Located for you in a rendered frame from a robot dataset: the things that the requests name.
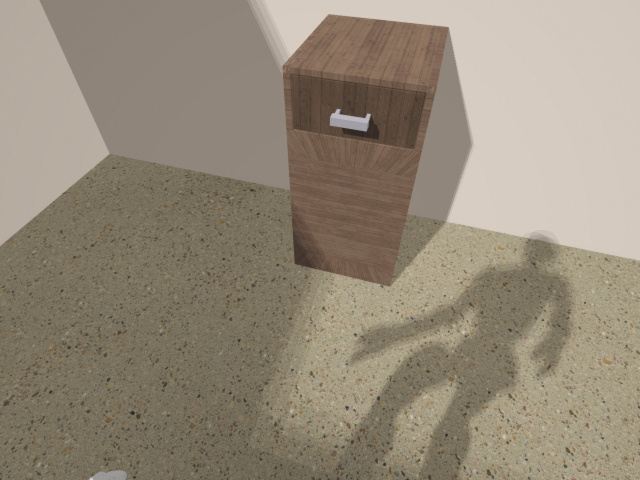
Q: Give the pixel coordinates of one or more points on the handle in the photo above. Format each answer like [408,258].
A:
[350,122]

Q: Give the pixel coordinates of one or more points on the cabinet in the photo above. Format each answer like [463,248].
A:
[349,197]

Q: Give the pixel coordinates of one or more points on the drawer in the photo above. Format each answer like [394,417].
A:
[395,113]

